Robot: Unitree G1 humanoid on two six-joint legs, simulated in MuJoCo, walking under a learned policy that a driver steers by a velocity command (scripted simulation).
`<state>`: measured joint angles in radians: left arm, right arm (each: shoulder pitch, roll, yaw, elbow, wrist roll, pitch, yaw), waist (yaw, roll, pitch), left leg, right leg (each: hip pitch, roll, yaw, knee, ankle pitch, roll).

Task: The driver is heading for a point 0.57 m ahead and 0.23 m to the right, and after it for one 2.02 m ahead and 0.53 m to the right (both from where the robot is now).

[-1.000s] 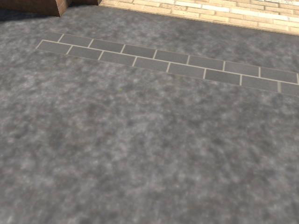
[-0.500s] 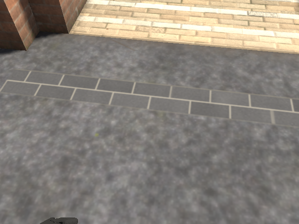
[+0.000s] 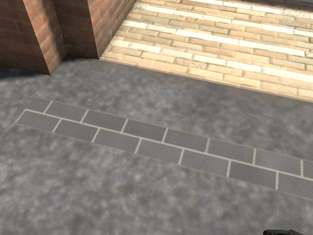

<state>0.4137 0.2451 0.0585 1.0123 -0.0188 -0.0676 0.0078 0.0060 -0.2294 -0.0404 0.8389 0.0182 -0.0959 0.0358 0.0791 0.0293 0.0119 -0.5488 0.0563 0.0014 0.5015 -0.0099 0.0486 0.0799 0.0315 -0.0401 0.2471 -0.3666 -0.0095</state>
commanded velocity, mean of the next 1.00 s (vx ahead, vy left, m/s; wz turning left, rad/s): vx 0.50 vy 0.00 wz -0.51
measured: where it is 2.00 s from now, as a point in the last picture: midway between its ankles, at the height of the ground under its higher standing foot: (246, 140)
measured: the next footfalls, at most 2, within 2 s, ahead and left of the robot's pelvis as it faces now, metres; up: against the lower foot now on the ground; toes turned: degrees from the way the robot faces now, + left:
left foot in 0.02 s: +0.20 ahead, +0.13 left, +0.00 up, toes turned +1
right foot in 0.58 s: +0.44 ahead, -0.17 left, +0.00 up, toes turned -22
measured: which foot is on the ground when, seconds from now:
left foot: up 0.00-0.00, down 0.02-0.60, up 0.62-1.00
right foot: down 0.00-0.04, up 0.06-0.56, down 0.58-1.00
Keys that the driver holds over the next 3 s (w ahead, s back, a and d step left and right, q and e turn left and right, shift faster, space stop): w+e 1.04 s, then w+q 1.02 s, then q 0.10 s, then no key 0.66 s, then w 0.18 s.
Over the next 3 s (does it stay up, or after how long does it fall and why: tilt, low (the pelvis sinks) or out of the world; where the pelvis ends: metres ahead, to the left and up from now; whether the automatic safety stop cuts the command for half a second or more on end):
stays up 1.28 -0.39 -0.01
